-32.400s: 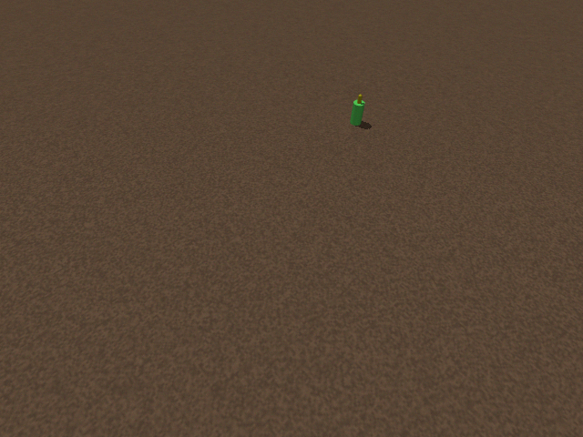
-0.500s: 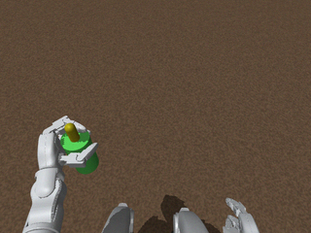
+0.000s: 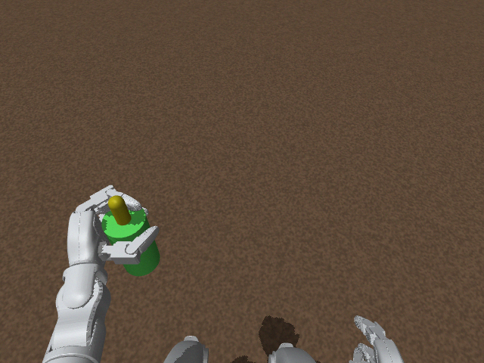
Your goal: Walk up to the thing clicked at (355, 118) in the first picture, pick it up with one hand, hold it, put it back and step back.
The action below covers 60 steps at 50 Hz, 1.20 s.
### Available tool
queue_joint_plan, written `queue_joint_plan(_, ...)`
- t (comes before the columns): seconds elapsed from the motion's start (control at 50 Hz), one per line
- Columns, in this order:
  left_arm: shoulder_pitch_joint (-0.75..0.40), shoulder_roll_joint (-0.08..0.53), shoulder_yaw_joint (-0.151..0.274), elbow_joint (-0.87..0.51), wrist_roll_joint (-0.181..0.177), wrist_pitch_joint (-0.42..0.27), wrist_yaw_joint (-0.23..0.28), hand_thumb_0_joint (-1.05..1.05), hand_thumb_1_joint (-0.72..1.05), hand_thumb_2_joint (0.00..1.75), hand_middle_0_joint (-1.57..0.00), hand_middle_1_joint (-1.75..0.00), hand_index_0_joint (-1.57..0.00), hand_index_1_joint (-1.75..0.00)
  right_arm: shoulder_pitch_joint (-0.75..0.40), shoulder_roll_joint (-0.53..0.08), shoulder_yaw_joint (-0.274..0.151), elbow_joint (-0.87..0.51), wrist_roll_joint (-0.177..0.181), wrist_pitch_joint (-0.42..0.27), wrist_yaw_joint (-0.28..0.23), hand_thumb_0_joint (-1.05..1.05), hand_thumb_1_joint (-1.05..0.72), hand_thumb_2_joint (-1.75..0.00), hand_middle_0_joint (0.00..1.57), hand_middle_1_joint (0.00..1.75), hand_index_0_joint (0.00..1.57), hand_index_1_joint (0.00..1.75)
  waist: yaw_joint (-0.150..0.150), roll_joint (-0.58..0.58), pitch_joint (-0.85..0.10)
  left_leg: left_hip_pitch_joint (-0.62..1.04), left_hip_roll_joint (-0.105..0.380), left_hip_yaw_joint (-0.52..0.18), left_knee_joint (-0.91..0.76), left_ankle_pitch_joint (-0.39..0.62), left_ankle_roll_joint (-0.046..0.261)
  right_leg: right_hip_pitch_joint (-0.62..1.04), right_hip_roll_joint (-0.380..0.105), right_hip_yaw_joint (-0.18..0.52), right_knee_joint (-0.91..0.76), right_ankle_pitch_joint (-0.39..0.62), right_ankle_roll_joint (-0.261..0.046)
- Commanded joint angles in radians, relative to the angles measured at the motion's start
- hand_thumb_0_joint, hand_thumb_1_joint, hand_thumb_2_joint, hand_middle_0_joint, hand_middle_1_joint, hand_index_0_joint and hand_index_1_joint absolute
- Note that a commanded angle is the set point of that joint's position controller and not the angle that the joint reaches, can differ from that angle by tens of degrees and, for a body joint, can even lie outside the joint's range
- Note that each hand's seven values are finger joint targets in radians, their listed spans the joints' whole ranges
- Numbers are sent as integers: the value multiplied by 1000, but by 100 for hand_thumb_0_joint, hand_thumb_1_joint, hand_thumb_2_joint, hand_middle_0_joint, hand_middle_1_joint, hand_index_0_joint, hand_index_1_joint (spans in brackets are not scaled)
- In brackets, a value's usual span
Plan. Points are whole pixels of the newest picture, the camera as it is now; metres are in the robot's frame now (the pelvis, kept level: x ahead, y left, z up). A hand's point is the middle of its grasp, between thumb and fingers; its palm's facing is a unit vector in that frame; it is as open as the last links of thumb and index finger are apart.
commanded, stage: lift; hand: left
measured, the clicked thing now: (130, 233) +0.32 +0.19 +0.00
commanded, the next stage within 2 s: hold in 0.22 s
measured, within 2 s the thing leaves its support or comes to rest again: neither
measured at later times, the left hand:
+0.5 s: hand (127, 218) +0.32 +0.18 +0.05, palm faces +0.20 -0.98 -0.01, open 7.2 cm
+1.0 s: hand (126, 216) +0.32 +0.18 +0.06, palm faces +0.20 -0.98 -0.01, open 7.2 cm
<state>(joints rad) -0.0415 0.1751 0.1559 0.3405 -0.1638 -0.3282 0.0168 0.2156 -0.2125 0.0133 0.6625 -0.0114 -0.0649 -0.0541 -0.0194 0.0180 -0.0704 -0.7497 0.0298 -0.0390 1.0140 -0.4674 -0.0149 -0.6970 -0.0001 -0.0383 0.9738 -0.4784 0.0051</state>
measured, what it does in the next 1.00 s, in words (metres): stands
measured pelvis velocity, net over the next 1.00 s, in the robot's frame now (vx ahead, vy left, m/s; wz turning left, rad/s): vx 0.01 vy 0.00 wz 0.00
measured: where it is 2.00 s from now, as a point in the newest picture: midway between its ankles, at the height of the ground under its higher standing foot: outside the picture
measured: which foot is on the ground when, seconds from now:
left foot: down 0.00-1.00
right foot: down 0.00-1.00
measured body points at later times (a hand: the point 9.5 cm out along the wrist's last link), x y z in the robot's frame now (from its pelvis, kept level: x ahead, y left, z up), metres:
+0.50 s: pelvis +0.01 +0.00 +0.01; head +0.06 +0.00 +0.46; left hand +0.31 +0.23 +0.05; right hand +0.14 -0.24 -0.10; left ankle +0.02 +0.12 -0.68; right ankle +0.00 -0.13 -0.68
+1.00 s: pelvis +0.01 +0.00 +0.02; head +0.06 +0.01 +0.47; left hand +0.31 +0.23 +0.06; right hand +0.13 -0.24 -0.09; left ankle +0.02 +0.12 -0.68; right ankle +0.00 -0.13 -0.68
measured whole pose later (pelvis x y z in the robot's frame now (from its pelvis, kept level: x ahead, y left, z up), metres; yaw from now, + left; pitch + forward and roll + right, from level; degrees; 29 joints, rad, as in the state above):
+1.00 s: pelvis +0.01 +0.00 +0.02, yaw +0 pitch +7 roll -1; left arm -0.06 0.16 0.16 0.37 -0.16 -0.34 0.02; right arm 0.22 -0.21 0.00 0.69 -0.02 -0.04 -0.04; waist -0.02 0.02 -0.03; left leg -0.58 0.03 -0.03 0.88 -0.42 -0.01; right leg -0.54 0.00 -0.03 0.84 -0.43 0.01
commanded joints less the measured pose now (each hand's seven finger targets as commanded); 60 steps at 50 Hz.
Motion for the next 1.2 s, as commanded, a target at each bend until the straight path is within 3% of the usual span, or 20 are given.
queue_joint_plan(0.0,-313,142,64,-322,-22,-123,-5,0,28,122,-120,-137,-124,-135,-2,-128,-51,-110,1,-35,-6,0,-89,-89,20,30,20,30,-2,48,-342,255,-23,15,-149,310,16,165,15,7,-137,359,-15)
queue_joint_plan(0.06,-299,132,54,-288,-16,-118,-7,0,29,122,-118,-136,-122,-134,2,-133,-53,-106,-1,-30,-4,0,-89,-89,20,30,20,30,-4,48,-336,284,-19,13,-160,340,14,164,17,2,-146,374,-16)
queue_joint_plan(0.16,-314,142,81,-305,-25,-129,-5,0,28,121,-119,-136,-123,-134,-3,-127,-54,-109,-1,-25,-2,0,-89,-89,20,30,20,30,6,29,-336,275,-24,21,-171,333,18,214,14,10,-168,389,-10)
queue_joint_plan(0.2,-294,116,55,-263,-18,-124,-5,0,27,121,-118,-137,-123,-134,-8,-130,-55,-110,-2,-23,-2,0,-89,-89,20,30,20,30,-6,21,-309,282,-23,21,-183,322,16,202,16,8,-174,374,-12)
queue_joint_plan(0.24,-326,149,81,-304,-15,-131,-1,0,27,120,-118,-135,-122,-133,2,-131,-58,-99,-5,-22,-1,0,-89,-89,20,30,20,30,0,54,-341,310,-23,21,-181,352,14,208,15,10,-173,390,-14)
queue_joint_plan(0.26,-302,126,57,-286,-13,-128,-4,0,27,119,-117,-135,-122,-132,-3,-131,-57,-104,-2,-20,0,0,-89,-89,20,30,20,30,-2,36,-326,315,-20,16,-190,355,13,206,17,4,-172,388,-14)
queue_joint_plan(0.46,-354,154,91,-293,-21,-131,0,0,17,111,-112,-128,-115,-126,-9,-132,-57,-97,-2,-17,-3,0,-91,-90,20,30,20,30,-1,40,-301,319,-24,25,-212,330,16,241,13,13,-209,385,-8)
queue_joint_plan(0.56,-322,122,56,-257,-15,-129,-7,0,17,112,-113,-129,-116,-128,-12,-132,-59,-97,-2,-16,-2,0,-91,-90,20,30,20,30,-6,21,-289,326,-24,25,-227,310,16,243,13,10,-221,367,-9)
queue_joint_plan(0.6,-353,153,78,-296,-15,-135,-8,0,19,112,-113,-129,-117,-128,-15,-131,-59,-99,-2,-16,-2,0,-90,-90,20,30,20,30,2,35,-297,331,-25,27,-231,311,15,260,11,13,-227,368,-9)
queue_joint_plan(0.68,-315,105,48,-238,-18,-124,-6,0,18,112,-113,-129,-116,-127,-11,-133,-59,-97,-3,-17,2,0,-91,-90,20,30,20,30,-8,27,-288,347,-20,19,-239,335,12,247,17,4,-224,373,-12)
queue_joint_plan(0.72,-351,144,88,-259,-19,-133,0,0,20,113,-113,-129,-116,-128,-10,-136,-62,-94,-1,-17,3,0,-90,-90,20,30,20,30,4,32,-286,339,-20,20,-240,339,12,258,15,4,-223,380,-12)
queue_joint_plan(0.76,-356,115,50,-255,-17,-137,-6,0,21,114,-115,-131,-118,-129,-9,-132,-59,-98,-2,-15,6,0,-90,-90,20,30,20,30,-7,21,-276,335,-21,21,-238,342,13,254,14,5,-223,387,-10)
queue_joint_plan(0.78,-355,148,83,-273,-13,-143,-1,0,21,114,-115,-131,-118,-130,-7,-134,-63,-92,-3,-14,7,0,-90,-90,20,30,20,30,11,44,-297,341,-21,20,-243,340,11,260,13,4,-220,379,-13)
queue_joint_plan(0.8,-359,134,57,-281,-8,-146,-3,0,23,114,-116,-131,-119,-130,-11,-132,-61,-96,-4,-14,6,0,-90,-90,20,30,20,30,3,55,-284,350,-23,25,-241,332,10,252,11,10,-227,374,-12)
queue_joint_plan(0.92,-363,135,66,-320,-17,-140,6,0,20,113,-115,-131,-118,-129,-2,-131,-60,-89,-4,-16,3,0,-91,-90,20,30,20,30,0,33,-337,372,-24,25,-234,375,16,300,11,15,-235,431,-6)
queue_joint_plan(1.04,-334,103,47,-205,-3,-131,14,0,20,113,-114,-130,-118,-129,-20,-126,-59,-86,-3,-13,4,0,-90,-90,20,30,20,30,-11,3,-232,327,-20,20,-264,278,16,243,14,3,-250,332,-9)
queue_joint_plan(1.06,-360,130,69,-230,-5,-135,11,0,23,113,-115,-130,-119,-128,-18,-131,-63,-85,-2,-14,3,0,-90,-90,20,30,20,30,-1,19,-252,330,-22,25,-260,290,16,254,11,8,-253,347,-8)
queue_joint_plan(1.1,-345,105,47,-200,-6,-138,2,0,24,115,-116,-133,-120,-130,-11,-132,-62,-85,-4,-13,9,0,-89,-89,20,30,20,30,-2,16,-266,343,-19,18,-257,326,12,261,14,0,-237,368,-11)
queue_joint_plan(1.12,-367,141,67,-250,-5,-146,2,0,27,115,-115,-131,-119,-129,-8,-137,-67,-86,-4,-11,8,0,-90,-90,20,30,20,30,7,46,-302,363,-22,24,-249,354,12,275,10,7,-237,396,-10)
queue_joint_plan(1.18,-359,145,64,-286,-7,-151,-1,0,28,116,-117,-133,-121,-131,0,-140,-69,-91,-3,-12,15,0,-90,-90,20,30,20,30,10,62,-327,401,-17,16,-247,417,7,279,16,0,-224,425,-14)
